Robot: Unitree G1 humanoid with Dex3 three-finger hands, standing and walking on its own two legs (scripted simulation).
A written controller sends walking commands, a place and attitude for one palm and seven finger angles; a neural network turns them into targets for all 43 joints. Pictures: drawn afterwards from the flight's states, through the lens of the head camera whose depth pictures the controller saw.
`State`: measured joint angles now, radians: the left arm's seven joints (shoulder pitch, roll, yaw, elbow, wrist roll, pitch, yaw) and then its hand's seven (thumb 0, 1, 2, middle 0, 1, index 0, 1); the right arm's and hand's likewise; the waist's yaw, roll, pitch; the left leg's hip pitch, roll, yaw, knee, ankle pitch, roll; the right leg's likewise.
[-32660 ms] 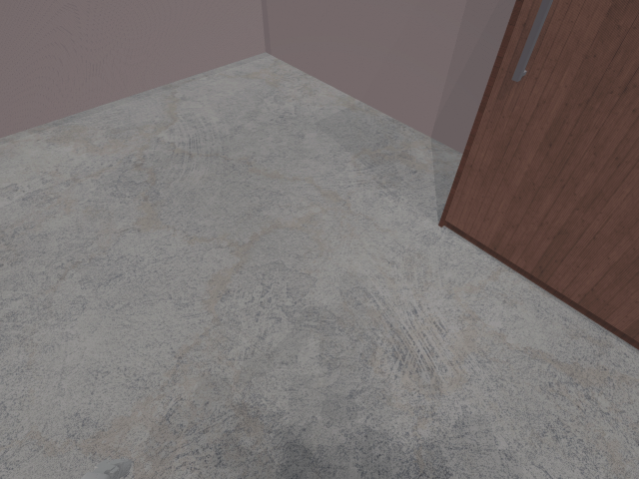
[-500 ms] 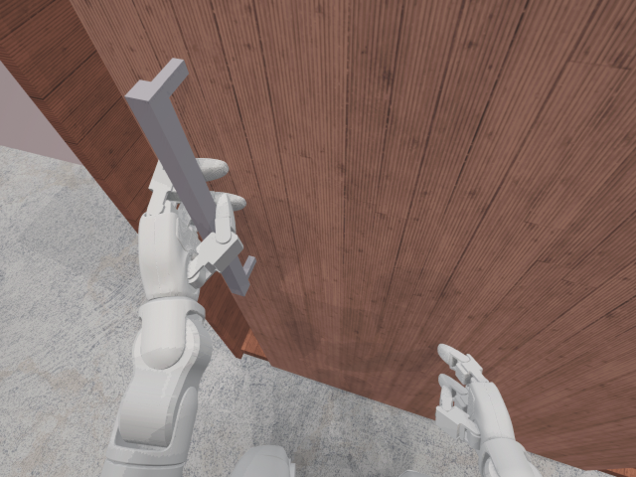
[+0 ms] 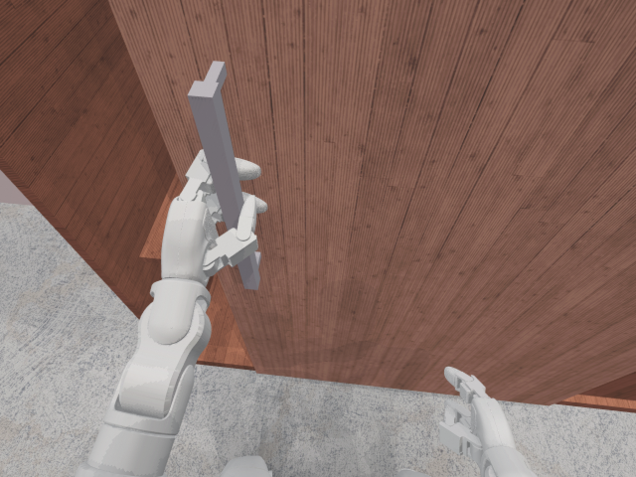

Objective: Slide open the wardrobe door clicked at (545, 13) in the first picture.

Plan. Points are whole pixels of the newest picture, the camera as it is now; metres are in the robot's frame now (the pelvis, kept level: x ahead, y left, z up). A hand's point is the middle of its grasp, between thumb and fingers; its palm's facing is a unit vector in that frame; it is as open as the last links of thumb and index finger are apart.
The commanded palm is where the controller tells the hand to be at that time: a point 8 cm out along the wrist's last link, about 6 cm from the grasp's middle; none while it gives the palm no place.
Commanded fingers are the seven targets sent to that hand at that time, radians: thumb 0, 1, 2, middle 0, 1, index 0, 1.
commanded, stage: step sideways, sliding the door along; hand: left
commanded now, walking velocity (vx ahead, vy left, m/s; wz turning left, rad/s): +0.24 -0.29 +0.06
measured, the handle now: (239, 203) +0.38 +0.16 +0.12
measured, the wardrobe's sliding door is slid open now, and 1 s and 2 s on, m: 0.21 0.31 0.46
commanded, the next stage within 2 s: none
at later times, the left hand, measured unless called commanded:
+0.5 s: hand (307, 238) +0.33 +0.07 +0.14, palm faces +0.16 -0.99 -0.02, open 5.9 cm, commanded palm +0.31 +0.06 +0.13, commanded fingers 0.00 0.90 0.90 -0.45 -1.40 -0.45 -1.40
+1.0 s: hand (354, 237) +0.34 +0.02 +0.13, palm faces +0.36 -0.93 -0.02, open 6.2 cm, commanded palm +0.31 -0.01 +0.13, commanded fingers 0.00 0.90 0.90 -0.45 -1.40 -0.45 -1.40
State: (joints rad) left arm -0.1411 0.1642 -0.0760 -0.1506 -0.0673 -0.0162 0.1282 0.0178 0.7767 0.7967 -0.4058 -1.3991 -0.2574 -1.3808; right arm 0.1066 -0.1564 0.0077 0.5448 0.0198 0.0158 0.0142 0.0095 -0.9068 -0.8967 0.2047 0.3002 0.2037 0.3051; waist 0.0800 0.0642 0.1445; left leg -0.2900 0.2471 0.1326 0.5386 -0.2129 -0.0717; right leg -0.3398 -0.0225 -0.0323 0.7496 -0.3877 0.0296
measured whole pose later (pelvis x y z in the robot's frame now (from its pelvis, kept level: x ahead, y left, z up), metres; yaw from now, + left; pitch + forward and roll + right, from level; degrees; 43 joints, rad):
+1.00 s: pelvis -0.02 -0.19 -0.02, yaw +8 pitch -3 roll -2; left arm -0.45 0.18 0.01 0.11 -0.08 -0.01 0.20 0.01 0.79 0.85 -0.39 -1.40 -0.17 -1.35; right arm 0.10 -0.25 -0.06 0.62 0.05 0.06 -0.04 0.01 -0.91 -0.90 0.20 0.30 0.20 0.30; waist 0.10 0.02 0.20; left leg -0.33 0.10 0.16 0.72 -0.32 0.05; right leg -0.41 -0.03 -0.04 0.96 -0.43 0.00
